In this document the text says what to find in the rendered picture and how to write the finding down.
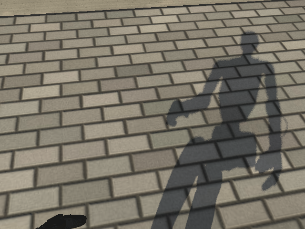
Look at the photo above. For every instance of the left robot hand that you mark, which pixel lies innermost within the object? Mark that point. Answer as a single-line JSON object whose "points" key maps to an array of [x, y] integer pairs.
{"points": [[64, 222]]}

